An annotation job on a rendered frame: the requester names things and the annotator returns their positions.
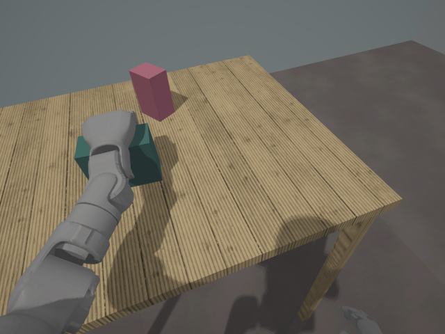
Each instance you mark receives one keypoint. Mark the table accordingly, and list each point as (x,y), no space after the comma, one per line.
(248,173)

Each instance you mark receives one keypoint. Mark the robot left forearm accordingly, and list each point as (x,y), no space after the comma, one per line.
(84,235)

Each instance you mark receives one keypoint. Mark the left robot upper arm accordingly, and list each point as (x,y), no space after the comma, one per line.
(56,299)

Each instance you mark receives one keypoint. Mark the robot right hand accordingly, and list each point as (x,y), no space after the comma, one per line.
(360,320)

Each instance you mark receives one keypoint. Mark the sponge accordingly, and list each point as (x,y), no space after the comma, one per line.
(145,162)

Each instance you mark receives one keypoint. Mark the robot left hand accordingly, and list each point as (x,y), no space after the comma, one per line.
(117,126)

